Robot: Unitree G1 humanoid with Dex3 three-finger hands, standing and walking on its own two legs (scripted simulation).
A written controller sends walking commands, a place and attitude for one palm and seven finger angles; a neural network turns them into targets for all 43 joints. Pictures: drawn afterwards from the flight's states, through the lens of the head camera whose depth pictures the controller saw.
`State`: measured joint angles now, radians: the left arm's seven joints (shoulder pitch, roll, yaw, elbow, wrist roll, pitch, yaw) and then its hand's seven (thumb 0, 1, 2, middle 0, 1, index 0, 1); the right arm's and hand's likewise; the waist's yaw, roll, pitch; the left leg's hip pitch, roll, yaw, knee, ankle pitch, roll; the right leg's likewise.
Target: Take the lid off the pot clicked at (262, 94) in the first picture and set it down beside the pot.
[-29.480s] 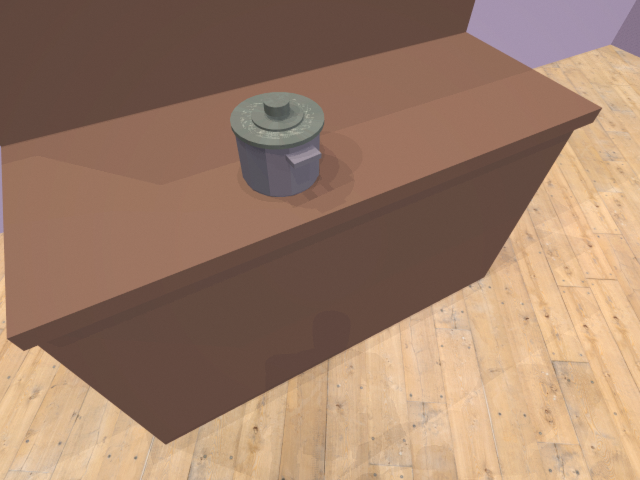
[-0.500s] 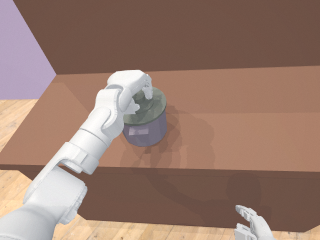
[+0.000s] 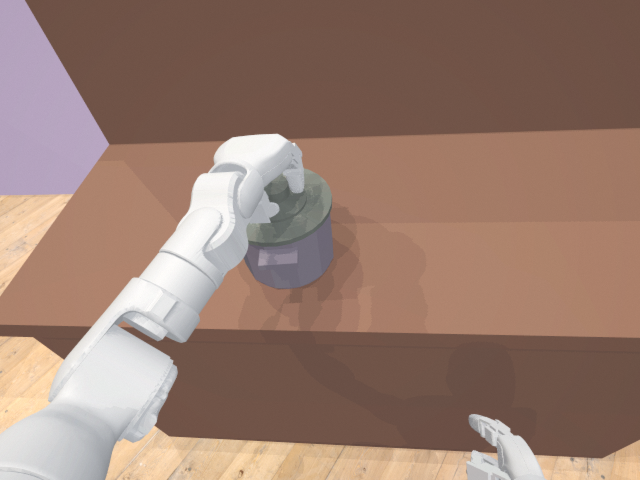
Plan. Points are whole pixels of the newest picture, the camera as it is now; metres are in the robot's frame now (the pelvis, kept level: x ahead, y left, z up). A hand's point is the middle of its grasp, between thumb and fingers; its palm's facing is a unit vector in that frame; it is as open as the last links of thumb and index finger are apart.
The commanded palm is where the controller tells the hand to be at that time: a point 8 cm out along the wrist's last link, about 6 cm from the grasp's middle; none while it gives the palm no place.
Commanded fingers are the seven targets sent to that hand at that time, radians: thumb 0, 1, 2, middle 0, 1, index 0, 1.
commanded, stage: lift the lid straight up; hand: left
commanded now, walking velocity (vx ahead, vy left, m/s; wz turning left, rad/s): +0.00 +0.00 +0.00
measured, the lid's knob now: (273, 189) +0.46 +0.08 +0.13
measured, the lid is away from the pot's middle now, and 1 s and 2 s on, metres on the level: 0.00 0.00 0.02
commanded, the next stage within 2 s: none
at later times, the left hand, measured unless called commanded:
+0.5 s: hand (266, 185) +0.43 +0.08 +0.16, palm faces -0.22 -0.03 -0.98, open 6.9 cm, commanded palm +0.41 +0.08 +0.24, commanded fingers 0.00 0.63 1.07 -0.91 -0.94 -0.94 -0.94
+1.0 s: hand (254, 156) +0.43 +0.08 +0.21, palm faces -0.13 -0.02 -0.99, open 6.9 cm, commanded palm +0.40 +0.09 +0.28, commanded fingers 0.00 0.63 1.07 -0.91 -0.94 -0.94 -0.94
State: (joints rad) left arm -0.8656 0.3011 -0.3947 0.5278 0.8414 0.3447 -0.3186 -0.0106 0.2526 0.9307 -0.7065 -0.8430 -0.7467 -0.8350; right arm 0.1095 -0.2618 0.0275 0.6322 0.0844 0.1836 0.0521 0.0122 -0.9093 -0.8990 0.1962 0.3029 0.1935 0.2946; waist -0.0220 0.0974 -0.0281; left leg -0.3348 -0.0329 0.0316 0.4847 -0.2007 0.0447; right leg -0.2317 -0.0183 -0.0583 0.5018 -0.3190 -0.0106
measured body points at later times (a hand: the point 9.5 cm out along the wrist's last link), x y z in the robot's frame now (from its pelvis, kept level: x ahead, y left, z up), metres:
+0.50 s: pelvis +0.00 +0.00 +0.00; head +0.01 -0.04 +0.45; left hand +0.44 +0.08 +0.22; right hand +0.16 -0.23 -0.12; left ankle +0.03 +0.09 -0.74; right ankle -0.04 -0.11 -0.74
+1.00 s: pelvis +0.00 +0.00 +0.00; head +0.01 -0.04 +0.45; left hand +0.43 +0.08 +0.26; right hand +0.19 -0.22 -0.11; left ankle +0.03 +0.09 -0.74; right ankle -0.04 -0.11 -0.74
